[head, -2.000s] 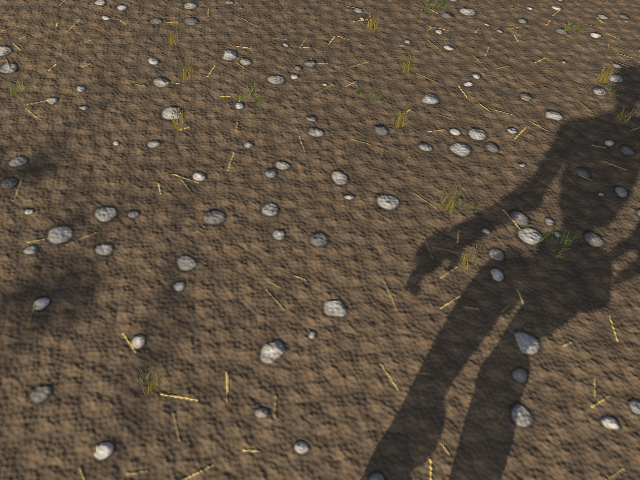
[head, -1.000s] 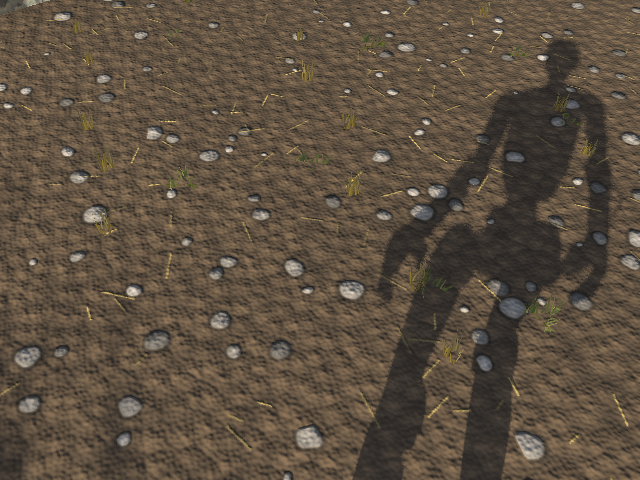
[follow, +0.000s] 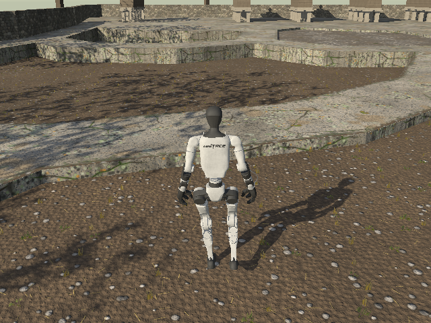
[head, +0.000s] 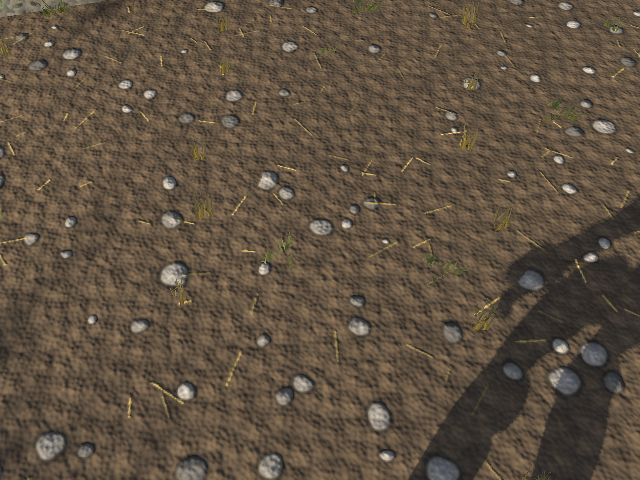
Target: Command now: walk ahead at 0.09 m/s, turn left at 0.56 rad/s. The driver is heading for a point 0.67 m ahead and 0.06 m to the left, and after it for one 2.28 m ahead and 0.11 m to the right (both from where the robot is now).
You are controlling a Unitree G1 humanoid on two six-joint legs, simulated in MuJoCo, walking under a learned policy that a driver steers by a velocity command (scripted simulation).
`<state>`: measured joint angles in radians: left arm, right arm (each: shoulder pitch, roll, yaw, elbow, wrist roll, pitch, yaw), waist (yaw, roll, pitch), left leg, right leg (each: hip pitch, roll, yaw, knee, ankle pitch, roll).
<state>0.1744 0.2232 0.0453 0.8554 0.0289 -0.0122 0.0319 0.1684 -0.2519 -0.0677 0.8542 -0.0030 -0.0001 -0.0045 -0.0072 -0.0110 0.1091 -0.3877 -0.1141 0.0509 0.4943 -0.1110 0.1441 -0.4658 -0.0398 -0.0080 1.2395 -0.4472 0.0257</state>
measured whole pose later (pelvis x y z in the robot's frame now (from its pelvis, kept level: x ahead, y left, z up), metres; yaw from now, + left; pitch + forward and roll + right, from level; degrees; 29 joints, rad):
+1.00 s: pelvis +0.18 +0.03 +0.01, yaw +19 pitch +1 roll +0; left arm 0.43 0.25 0.05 0.94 0.02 -0.05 -0.01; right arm 0.14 -0.24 -0.03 0.82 -0.03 -0.06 0.01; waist 0.05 -0.02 0.01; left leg -0.27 -0.04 0.05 0.47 -0.22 0.07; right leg -0.26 -0.01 0.01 0.95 -0.40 -0.07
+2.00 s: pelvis +0.73 +0.15 +0.00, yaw -9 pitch +2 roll +0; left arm 0.42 0.30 0.08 0.87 0.00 -0.04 0.00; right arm 0.04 -0.26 -0.01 0.70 -0.05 -0.07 -0.01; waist 0.09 -0.01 0.04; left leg -0.45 -0.02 0.01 0.57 -0.14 0.04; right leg -0.14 0.14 0.18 0.85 -0.50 -0.09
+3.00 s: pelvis +1.24 -0.02 +0.00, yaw -22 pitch +1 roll -1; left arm 0.44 0.25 0.03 1.00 0.02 -0.07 0.01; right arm 0.06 -0.23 -0.03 0.78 -0.03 -0.05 0.03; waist 0.05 0.01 0.04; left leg -0.46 0.01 0.08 0.53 -0.11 0.10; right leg 0.13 0.06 -0.05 0.31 -0.43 -0.05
